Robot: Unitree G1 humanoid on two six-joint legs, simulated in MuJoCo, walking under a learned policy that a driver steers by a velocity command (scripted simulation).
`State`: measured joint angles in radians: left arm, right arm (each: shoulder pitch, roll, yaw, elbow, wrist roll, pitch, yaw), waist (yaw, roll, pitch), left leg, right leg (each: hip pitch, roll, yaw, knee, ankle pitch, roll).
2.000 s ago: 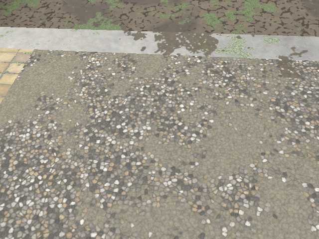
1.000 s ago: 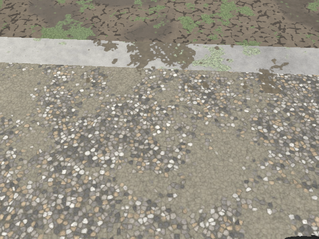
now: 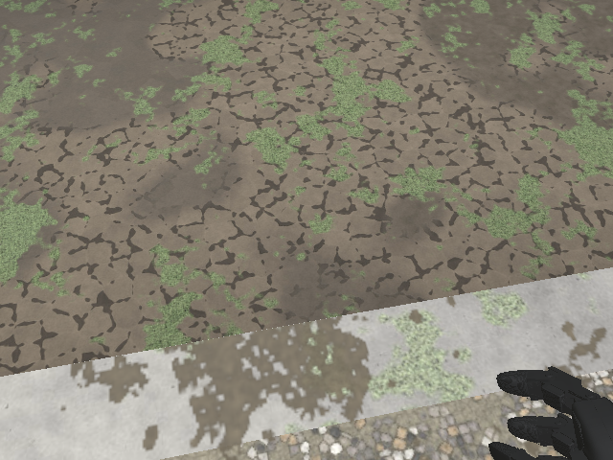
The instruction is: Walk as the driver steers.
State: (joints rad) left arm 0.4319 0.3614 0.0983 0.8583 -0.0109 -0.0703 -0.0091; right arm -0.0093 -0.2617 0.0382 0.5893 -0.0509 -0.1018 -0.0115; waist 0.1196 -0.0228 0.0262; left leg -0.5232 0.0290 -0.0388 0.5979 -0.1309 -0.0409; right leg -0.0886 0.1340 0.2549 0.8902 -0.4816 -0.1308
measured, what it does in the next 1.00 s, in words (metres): walks ahead: right foot, then left foot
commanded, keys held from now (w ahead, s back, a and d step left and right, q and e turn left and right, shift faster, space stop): w+e+shift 0.18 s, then q+shift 0.82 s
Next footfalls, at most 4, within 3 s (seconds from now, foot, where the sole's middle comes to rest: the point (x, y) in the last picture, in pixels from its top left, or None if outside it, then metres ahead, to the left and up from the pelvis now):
0.34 right None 0.46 -0.10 -0.75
0.74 left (308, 409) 0.54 0.10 -0.75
1.30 right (396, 417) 0.55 -0.09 -0.75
1.80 left None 0.41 0.03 -0.75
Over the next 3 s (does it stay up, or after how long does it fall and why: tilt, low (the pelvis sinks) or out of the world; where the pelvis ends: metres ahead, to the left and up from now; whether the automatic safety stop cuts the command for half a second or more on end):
stays up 0.31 -0.05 0.02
